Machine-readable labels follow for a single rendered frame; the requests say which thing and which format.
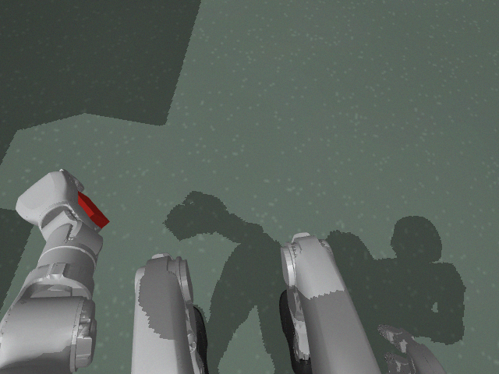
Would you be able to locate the right robot hand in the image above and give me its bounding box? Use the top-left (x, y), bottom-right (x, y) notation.
top-left (377, 324), bottom-right (447, 374)

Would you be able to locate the left robot arm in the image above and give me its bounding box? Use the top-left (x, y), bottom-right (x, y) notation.
top-left (0, 201), bottom-right (103, 374)

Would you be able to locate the left robot foot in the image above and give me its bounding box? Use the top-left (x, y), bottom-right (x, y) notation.
top-left (193, 306), bottom-right (209, 374)

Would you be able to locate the left robot hand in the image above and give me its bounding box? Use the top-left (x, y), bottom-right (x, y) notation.
top-left (16, 169), bottom-right (101, 233)

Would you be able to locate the right robot foot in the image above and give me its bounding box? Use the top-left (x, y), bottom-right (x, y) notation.
top-left (279, 289), bottom-right (313, 374)

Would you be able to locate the cube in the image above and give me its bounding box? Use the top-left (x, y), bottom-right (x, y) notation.
top-left (78, 191), bottom-right (110, 228)

